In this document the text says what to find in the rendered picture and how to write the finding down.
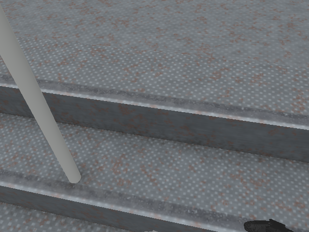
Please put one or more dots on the robot right hand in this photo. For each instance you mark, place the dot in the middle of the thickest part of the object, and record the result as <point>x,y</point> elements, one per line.
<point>265,226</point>

